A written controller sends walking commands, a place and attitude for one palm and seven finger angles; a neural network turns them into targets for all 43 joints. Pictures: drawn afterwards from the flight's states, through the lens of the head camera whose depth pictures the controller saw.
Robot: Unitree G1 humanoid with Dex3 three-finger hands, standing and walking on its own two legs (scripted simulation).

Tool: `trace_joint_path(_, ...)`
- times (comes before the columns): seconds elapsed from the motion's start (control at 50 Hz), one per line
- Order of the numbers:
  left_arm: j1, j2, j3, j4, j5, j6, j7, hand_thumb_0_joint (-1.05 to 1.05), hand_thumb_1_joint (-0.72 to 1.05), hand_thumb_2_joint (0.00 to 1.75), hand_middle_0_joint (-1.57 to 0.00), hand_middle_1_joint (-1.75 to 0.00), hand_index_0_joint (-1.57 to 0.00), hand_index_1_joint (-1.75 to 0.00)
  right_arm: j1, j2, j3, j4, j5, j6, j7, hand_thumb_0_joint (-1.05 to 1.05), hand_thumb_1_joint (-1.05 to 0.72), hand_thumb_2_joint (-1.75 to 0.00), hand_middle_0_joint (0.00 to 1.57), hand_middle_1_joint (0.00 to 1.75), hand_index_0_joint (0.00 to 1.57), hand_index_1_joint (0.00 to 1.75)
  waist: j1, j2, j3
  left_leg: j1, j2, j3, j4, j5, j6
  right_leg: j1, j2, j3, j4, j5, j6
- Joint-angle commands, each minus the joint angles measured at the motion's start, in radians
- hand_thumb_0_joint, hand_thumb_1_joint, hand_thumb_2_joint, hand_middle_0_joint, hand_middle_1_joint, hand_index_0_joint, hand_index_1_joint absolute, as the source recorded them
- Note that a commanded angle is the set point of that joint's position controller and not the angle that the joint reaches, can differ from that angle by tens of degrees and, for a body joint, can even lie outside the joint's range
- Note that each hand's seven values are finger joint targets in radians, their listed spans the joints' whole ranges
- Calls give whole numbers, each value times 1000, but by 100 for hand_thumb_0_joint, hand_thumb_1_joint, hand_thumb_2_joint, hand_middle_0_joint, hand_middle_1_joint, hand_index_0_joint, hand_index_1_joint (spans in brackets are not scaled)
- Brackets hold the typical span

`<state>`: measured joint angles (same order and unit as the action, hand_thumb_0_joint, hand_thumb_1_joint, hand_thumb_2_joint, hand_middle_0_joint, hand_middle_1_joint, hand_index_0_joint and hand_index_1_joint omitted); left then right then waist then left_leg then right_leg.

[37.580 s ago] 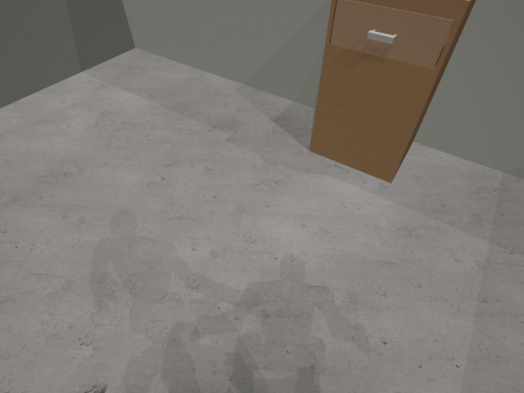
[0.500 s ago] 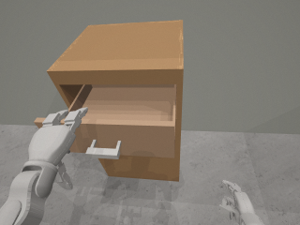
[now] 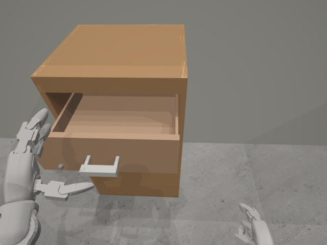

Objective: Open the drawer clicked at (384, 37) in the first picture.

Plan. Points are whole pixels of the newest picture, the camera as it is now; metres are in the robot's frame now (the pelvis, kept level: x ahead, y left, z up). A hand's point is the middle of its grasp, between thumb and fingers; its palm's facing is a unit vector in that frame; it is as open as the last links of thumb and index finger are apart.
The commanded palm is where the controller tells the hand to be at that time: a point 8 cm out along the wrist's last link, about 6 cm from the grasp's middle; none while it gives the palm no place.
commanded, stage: draw the hand back to the body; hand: left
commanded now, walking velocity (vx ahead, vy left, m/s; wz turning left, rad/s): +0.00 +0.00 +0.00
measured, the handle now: (101, 164) +0.33 +0.23 -0.03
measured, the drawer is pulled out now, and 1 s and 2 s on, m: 0.19 0.19 0.19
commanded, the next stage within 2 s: step back with the hand held close in 0.70 s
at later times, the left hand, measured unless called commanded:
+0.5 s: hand (47, 179) +0.19 +0.24 +0.14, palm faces +0.39 -0.82 -0.42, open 9.1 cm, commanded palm +0.14 +0.28 +0.17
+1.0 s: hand (45, 178) +0.19 +0.24 +0.15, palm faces +0.33 -0.81 -0.49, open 7.5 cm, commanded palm +0.13 +0.28 +0.17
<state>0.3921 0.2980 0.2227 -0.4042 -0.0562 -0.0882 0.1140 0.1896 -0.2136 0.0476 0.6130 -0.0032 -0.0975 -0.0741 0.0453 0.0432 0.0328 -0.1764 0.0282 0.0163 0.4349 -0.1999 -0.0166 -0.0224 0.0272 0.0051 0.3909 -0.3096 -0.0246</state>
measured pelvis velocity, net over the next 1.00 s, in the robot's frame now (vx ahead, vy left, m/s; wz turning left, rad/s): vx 0.00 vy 0.00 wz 0.00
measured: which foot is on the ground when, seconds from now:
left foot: down 0.00-1.00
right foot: down 0.00-1.00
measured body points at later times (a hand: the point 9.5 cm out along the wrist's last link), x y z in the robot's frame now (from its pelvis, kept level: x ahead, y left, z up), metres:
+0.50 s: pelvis +0.01 +0.00 +0.00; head +0.01 -0.03 +0.45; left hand +0.17 +0.28 +0.17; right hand +0.22 -0.22 -0.08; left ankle +0.03 +0.13 -0.74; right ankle -0.06 -0.10 -0.74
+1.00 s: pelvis +0.00 +0.00 +0.00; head +0.02 -0.02 +0.45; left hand +0.17 +0.28 +0.18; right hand +0.19 -0.23 -0.09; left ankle +0.03 +0.13 -0.74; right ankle -0.06 -0.10 -0.74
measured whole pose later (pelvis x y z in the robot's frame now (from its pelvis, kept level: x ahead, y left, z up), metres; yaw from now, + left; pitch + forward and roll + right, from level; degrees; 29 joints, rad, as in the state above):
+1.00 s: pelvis +0.00 +0.00 +0.00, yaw +0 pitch +1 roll -1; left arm 0.60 0.36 0.34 -0.50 -0.06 -0.14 0.09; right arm 0.15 -0.24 -0.01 0.58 0.01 -0.01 -0.05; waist 0.02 0.07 0.00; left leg -0.27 0.04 0.01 0.43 -0.18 -0.02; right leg -0.11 0.04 0.00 0.37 -0.28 -0.02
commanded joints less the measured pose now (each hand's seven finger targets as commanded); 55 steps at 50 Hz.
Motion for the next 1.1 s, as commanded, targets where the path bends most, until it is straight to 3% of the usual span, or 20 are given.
trace_joint_path(0.0, -24, 199, 135, -258, -9, -65, 19, 0, 6, 54, -17, -30, -17, -30, -162, -104, -55, -152, -1, -74, -3, 0, -90, -90, 20, 30, 20, 30, 18, 29, -105, 185, -5, 25, -45, 208, 31, -127, -19, -37, -111, 291, 12)
trace_joint_path(0.08, 44, 188, 145, -255, -13, -63, 14, 0, 20, 60, -18, -30, -18, -30, -160, -104, -70, -145, 1, -68, 0, 0, -90, -90, 20, 30, 20, 30, 13, -3, -121, 196, -5, 40, -35, 248, 35, -123, -21, -40, -109, 353, 21)
trace_joint_path(0.22, 86, 193, 157, -269, -10, -57, 14, 0, 44, 70, -18, -30, -18, -30, -160, -105, -83, -138, 6, -58, -2, 0, -90, -90, 20, 30, 20, 30, 9, 19, -119, 210, -9, 45, -33, 274, 33, -127, -19, -39, -119, 383, 24)
trace_joint_path(0.26, 107, 194, 169, -256, -12, -53, 15, 0, 51, 74, -19, -30, -19, -30, -161, -103, -86, -138, 5, -54, -3, 0, -90, -90, 20, 30, 20, 30, 13, -28, -119, 206, -8, 41, -35, 284, 35, -122, -18, -42, -115, 400, 26)
trace_joint_path(0.3, 108, 202, 178, -252, -11, -46, 14, 0, 58, 76, -19, -30, -19, -30, -165, -103, -86, -136, 5, -49, -5, 0, -90, -90, 20, 30, 20, 30, 15, 1, -116, 207, -14, 47, -30, 283, 34, -123, -19, -37, -125, 411, 25)
trace_joint_path(0.38, 120, 198, 181, -255, -14, -43, 12, 0, 73, 82, -19, -30, -19, -30, -170, -98, -86, -142, 5, -39, -7, 0, -90, -90, 20, 30, 20, 30, 16, -22, -110, 205, -13, 42, -32, 278, 37, -125, -21, -37, -122, 405, 28)
trace_joint_path(0.4, 105, 199, 174, -264, -12, -41, 10, 0, 76, 84, -19, -30, -19, -30, -175, -100, -84, -141, 7, -41, -6, 0, -90, -90, 20, 30, 20, 30, 14, 22, -101, 209, -14, 44, -32, 274, 34, -133, -21, -32, -133, 399, 26)
trace_joint_path(0.48, 102, 184, 163, -253, -13, -34, 12, 0, 90, 90, -20, -30, -20, -30, -167, -96, -81, -140, 3, -41, -7, 0, -90, -90, 20, 30, 20, 30, 12, -22, -110, 213, -12, 41, -31, 289, 37, -127, -23, -38, -121, 417, 29)
trace_joint_path(0.56, 82, 192, 164, -274, -11, -36, 14, 0, 90, 90, -20, -30, -20, -30, -168, -97, -79, -143, 3, -42, -6, 0, -90, -90, 20, 30, 20, 30, 13, 6, -112, 218, -13, 37, -33, 286, 35, -124, -23, -34, -123, 405, 25)
trace_joint_path(0.66, 92, 190, 168, -267, -15, -34, 13, 0, 90, 90, -20, -30, -20, -30, -171, -95, -79, -146, 5, -39, -2, 0, -90, -90, 20, 30, 20, 30, 16, -14, -105, 204, -10, 32, -38, 273, 32, -121, -23, -37, -119, 391, 26)
trace_joint_path(0.7, 93, 204, 180, -278, -13, -35, 16, 0, 90, 90, -20, -30, -20, -30, -173, -97, -79, -142, 5, -44, 0, 0, -90, -90, 20, 30, 20, 30, 20, 20, -116, 204, -13, 31, -37, 275, 28, -113, -23, -35, -122, 388, 22)
trace_joint_path(0.76, 112, 182, 167, -247, -17, -33, 15, 0, 90, 90, -20, -30, -20, -30, -174, -92, -79, -145, 6, -41, 1, 0, -90, -90, 20, 30, 20, 30, 17, -20, -84, 189, -10, 28, -42, 257, 30, -129, -22, -40, -121, 369, 26)
trace_joint_path(0.78, 107, 187, 169, -258, -18, -36, 14, 0, 90, 90, -20, -30, -20, -30, -174, -94, -81, -148, 8, -41, 2, 0, -90, -90, 20, 30, 20, 30, 18, -20, -85, 188, -8, 27, -43, 251, 29, -130, -22, -38, -121, 360, 26)
trace_joint_path(0.8, -76, 362, 329, -356, -9, -96, 24, 0, 90, 90, -20, -30, -20, -30, -141, -103, -59, -199, 18, -20, 8, 0, -90, -90, 20, 30, 20, 30, -17, 38, 31, 109, -6, 13, -9, 182, 36, -243, -64, 18, -164, 392, 27)
trace_joint_path(0.82, 25, 297, 284, -314, -5, -104, 12, 0, 90, 90, -20, -30, -20, -30, -161, -101, -71, -168, 8, -12, 5, 0, -90, -90, 20, 30, 20, 30, -18, -37, -18, 91, -3, -2, 17, 178, 42, -248, -82, 26, -149, 420, 26)
trace_joint_path(0.84, 114, 244, 240, -262, -1, -104, 1, 0, 90, 90, -20, -30, -20, -30, -163, -107, -73, -171, 4, 2, 7, 0, -90, -90, 20, 30, 20, 30, -22, -66, -48, 104, -6, -3, 24, 202, 47, -240, -82, 21, -139, 440, 29)
trace_joint_path(0.88, 193, 203, 208, -253, -1, -99, -11, 0, 90, 90, -20, -30, -20, -30, -161, -112, -83, -188, 9, 24, 13, 0, -90, -90, 20, 30, 20, 30, -27, -63, -108, 109, 2, 4, 34, 266, 48, -217, -87, 14, -104, 480, 35)
trace_joint_path(0.92, 228, 213, 217, -274, 0, -101, -9, 0, 90, 90, -20, -30, -20, -30, -161, -115, -91, -195, 13, 36, 13, 0, -90, -90, 20, 30, 20, 30, -28, -19, -149, 114, 13, 8, 32, 316, 47, -210, -86, 12, -81, 480, 36)
trace_joint_path(0.98, 255, 236, 239, -314, 2, -98, -1, 0, 90, 90, -20, -30, -20, -30, -157, -115, -101, -212, 17, 55, 11, 0, -90, -90, 20, 30, 20, 30, -31, -52, -180, 100, 28, 1, 34, 366, 45, -206, -77, -1, -53, 460, 38)
trace_joint_path(1.08, 285, 263, 267, -375, -3, -96, 17, 0, 90, 90, -20, -30, -20, -30, -148, -110, -109, -231, 22, 71, 4, 0, -90, -90, 20, 30, 20, 30, -34, -30, -205, 70, 44, -6, 44, 410, 43, -207, -69, -6, -5, 440, 39)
